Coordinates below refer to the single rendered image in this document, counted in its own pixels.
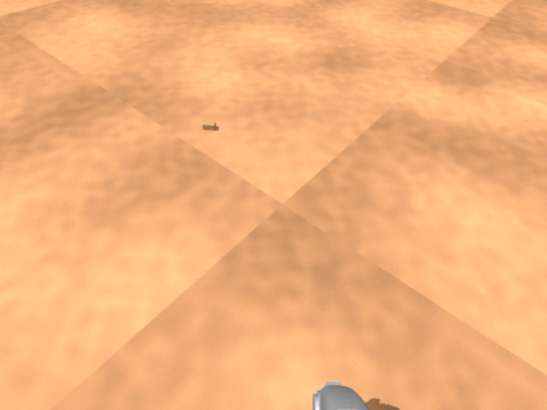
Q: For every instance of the small box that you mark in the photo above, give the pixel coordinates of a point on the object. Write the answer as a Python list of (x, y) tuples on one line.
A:
[(209, 125)]

